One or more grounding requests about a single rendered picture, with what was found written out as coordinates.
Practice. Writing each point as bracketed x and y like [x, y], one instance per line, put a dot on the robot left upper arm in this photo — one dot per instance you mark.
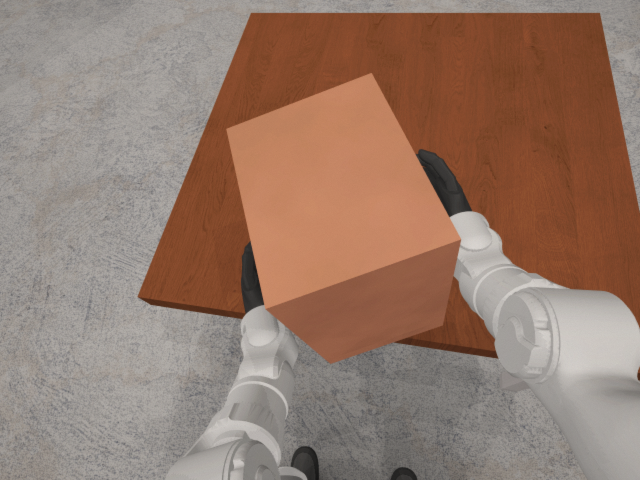
[241, 459]

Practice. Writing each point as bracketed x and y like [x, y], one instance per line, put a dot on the robot right hand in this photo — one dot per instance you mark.
[444, 183]

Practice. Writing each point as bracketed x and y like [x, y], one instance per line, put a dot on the table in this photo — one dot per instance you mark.
[521, 107]

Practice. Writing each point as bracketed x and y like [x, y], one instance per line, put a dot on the right robot forearm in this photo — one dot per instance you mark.
[486, 276]

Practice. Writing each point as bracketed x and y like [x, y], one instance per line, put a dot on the robot left hand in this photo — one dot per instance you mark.
[250, 285]

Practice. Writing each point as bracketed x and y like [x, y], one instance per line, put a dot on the left robot forearm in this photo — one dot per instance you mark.
[258, 402]

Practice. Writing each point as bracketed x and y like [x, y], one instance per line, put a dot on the left robot foot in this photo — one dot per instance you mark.
[305, 460]

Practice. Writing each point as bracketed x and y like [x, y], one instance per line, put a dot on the carton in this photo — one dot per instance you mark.
[353, 248]

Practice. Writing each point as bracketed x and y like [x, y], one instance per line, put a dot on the robot right upper arm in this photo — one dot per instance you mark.
[579, 353]

